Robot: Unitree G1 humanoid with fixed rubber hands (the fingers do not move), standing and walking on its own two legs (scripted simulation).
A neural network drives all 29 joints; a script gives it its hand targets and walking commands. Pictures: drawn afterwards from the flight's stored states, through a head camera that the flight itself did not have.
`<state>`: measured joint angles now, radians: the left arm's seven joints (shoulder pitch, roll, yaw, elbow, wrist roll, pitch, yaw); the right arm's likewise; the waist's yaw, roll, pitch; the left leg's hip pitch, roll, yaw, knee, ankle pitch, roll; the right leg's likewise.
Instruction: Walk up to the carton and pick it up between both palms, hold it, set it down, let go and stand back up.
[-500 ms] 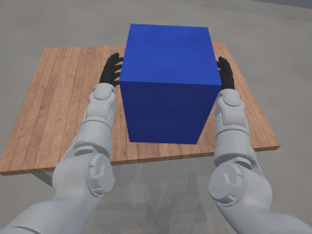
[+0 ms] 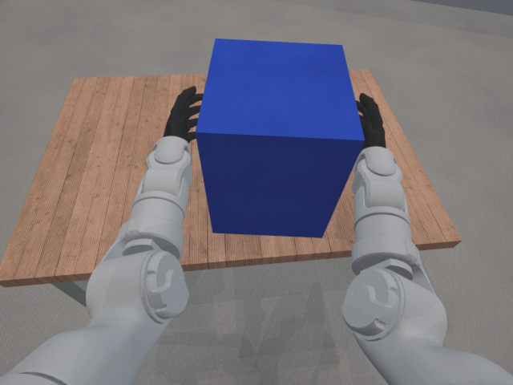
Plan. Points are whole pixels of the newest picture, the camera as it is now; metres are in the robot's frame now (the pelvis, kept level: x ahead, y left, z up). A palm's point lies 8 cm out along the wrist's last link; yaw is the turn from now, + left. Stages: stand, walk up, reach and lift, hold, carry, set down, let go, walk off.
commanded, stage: reach and lift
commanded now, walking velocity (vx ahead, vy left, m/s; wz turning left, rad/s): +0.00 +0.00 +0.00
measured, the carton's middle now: (272, 145) +0.48 -0.03 +0.08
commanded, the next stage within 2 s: none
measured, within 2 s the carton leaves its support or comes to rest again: leaves its support in 0.42 s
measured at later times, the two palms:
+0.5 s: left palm (176, 139) +0.45 +0.12 +0.13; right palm (369, 154) +0.42 -0.17 +0.13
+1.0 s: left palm (170, 140) +0.43 +0.12 +0.15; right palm (376, 152) +0.40 -0.17 +0.15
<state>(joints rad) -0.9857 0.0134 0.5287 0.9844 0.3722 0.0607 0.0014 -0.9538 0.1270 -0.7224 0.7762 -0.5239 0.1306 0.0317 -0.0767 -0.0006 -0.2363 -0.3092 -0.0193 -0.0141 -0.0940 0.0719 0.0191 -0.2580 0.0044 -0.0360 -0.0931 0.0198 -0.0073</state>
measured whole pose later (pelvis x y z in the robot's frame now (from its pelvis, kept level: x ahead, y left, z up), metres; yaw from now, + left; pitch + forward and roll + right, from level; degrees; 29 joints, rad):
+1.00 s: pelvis -0.01 +0.00 +0.00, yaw +0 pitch +14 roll +0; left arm -0.92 0.02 0.38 1.01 0.23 0.07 0.10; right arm -0.87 0.04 -0.48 0.88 -0.27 0.04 -0.08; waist -0.05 0.02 -0.26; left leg -0.23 -0.02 0.00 -0.09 0.07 0.02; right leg -0.18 0.01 -0.04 -0.09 0.02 -0.01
